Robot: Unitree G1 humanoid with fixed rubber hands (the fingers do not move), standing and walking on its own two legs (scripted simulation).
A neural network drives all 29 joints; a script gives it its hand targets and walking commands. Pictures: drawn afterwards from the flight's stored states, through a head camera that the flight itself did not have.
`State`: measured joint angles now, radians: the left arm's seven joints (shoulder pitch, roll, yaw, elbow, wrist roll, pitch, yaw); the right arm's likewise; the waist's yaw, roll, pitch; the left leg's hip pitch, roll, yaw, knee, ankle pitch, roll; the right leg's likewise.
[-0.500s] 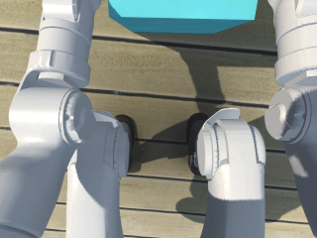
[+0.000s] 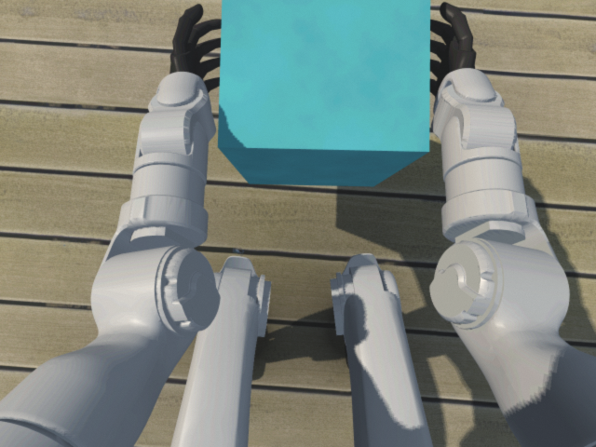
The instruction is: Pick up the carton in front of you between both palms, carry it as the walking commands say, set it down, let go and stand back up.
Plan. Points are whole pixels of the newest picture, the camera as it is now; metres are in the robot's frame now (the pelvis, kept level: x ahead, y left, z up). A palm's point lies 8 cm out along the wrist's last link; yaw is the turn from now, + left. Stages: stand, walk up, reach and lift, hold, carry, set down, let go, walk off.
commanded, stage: reach and lift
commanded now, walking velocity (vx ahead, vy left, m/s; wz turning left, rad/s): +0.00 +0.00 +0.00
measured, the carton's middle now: (317, 98) +0.53 -0.03 -0.14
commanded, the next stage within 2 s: none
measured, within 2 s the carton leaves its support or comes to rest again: neither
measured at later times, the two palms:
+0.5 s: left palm (122, 43) +0.49 +0.13 +0.07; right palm (517, 45) +0.49 -0.17 +0.07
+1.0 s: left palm out of the picture +0.44 +0.13 +0.23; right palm out of the picture +0.43 -0.17 +0.23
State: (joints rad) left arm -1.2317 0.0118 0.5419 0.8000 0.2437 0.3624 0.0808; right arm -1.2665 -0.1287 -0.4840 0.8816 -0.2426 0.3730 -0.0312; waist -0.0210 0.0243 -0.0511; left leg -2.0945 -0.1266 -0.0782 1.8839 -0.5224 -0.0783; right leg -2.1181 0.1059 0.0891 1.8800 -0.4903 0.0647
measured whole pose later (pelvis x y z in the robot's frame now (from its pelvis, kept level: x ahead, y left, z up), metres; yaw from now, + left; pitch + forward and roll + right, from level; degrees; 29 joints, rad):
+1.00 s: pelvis +0.08 +0.00 +0.25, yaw -2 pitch +22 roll +0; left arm -0.49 -0.15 0.38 0.56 0.22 0.34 0.04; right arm -0.52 0.10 -0.37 0.61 -0.22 0.35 -0.03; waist 0.00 0.01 -0.19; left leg -0.95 -0.08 -0.13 0.97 -0.39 -0.03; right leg -0.97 0.08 0.13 0.96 -0.37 0.03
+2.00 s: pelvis +0.10 +0.00 +0.32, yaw -2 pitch -4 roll +0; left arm -0.29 -0.16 0.27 0.35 0.29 0.63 -0.02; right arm -0.30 0.16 -0.27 0.35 -0.29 0.64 -0.01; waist 0.01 0.01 -0.01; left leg -0.13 -0.04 -0.14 0.43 -0.23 -0.01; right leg -0.15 0.05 0.14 0.43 -0.21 0.01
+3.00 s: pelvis +0.10 +0.00 +0.32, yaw -2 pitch -7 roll +0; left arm -0.30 -0.16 0.25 0.26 0.28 0.74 -0.02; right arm -0.30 0.16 -0.26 0.26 -0.29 0.76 0.00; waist 0.01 0.01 0.01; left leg -0.05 -0.04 -0.13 0.39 -0.21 -0.01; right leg -0.07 0.04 0.13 0.38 -0.19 0.01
